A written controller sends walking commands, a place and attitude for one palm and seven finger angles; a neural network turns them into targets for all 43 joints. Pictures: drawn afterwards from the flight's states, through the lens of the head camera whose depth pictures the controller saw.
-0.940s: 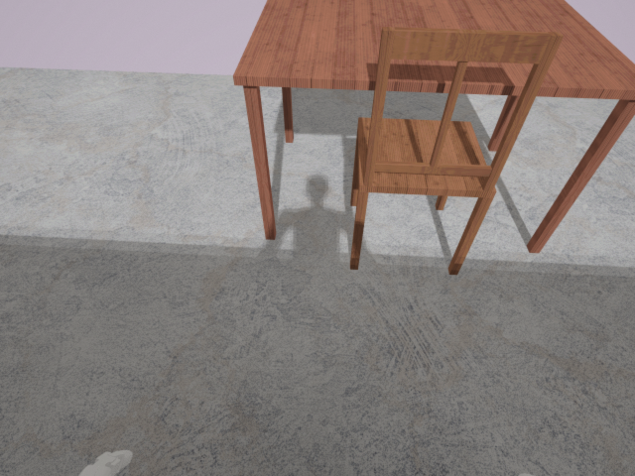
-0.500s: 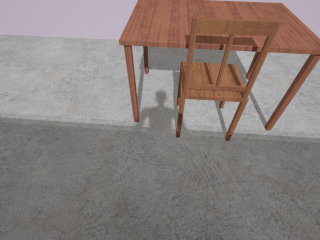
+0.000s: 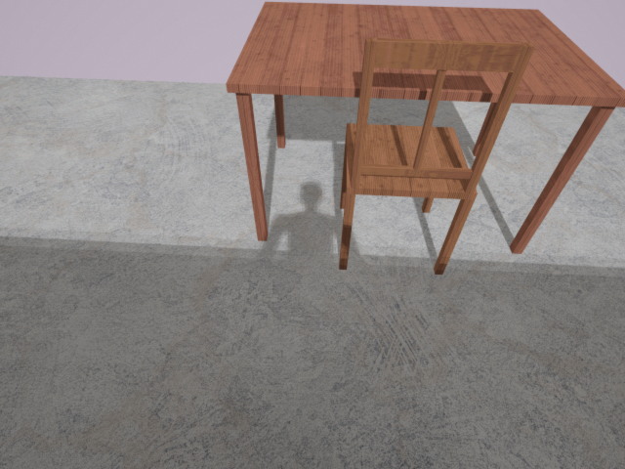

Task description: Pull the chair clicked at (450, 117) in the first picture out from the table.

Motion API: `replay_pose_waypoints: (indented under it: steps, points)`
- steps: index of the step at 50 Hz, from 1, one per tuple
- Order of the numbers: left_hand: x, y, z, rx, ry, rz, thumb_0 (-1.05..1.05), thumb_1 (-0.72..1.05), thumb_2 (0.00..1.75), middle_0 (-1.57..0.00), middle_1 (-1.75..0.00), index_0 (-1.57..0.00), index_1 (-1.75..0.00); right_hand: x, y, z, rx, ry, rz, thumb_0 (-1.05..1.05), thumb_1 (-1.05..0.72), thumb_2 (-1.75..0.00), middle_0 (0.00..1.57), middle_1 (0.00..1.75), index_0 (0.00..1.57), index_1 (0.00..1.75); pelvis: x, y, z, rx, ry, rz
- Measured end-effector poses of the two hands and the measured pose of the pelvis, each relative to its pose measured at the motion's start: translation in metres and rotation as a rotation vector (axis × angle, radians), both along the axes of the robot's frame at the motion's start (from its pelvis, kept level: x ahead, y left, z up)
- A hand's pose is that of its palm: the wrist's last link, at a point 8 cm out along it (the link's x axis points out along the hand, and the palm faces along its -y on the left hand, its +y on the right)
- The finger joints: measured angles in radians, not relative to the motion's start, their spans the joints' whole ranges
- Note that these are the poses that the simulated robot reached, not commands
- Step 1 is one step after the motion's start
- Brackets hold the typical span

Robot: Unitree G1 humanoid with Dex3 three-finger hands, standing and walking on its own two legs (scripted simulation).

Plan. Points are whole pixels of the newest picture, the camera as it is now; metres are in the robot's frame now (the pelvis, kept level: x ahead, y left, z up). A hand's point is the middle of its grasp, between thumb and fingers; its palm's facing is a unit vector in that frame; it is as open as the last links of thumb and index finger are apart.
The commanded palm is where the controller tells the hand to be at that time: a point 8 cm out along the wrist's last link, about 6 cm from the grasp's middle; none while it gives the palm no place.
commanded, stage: look at it before walking up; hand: left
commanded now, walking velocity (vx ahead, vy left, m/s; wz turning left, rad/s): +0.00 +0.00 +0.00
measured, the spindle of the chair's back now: (428, 123) +1.02 -0.28 -0.09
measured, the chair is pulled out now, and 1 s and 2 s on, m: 0.00 0.00 0.00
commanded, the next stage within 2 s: walk to a spot facing it in 0.50 s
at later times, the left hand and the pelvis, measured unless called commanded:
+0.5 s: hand out of the picture +0.07 +0.25 -0.16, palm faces -0.03 -0.94 -0.33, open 7.4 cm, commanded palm none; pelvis +0.00 +0.00 +0.00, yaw +0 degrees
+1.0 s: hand out of the picture +0.06 +0.20 -0.18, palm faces -0.13 -0.95 -0.28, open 7.4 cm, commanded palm none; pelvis -0.01 -0.01 -0.02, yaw -9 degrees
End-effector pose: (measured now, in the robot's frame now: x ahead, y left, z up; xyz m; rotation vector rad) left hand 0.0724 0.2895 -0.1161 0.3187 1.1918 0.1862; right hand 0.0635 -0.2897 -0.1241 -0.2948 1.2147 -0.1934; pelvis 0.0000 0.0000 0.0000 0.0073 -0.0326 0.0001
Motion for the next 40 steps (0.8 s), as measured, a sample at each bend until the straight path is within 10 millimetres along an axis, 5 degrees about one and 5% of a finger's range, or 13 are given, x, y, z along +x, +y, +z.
replay_pose_waypoints:
  steps: [40]
  points:
    - [-0.004, -0.005, -0.01, -0.012, 0.062, -0.018, 0.01, 0.9, 0.9, -0.2, -0.3, -0.2, -0.3, 0.004, 0.011, -0.002, 0.009, -0.043, -0.056, 0.01, -0.91, -0.9, 0.2, 0.3, 0.2, 0.3, 0.0, 0.003, -0.003, 0.004, 0.012, -0.069]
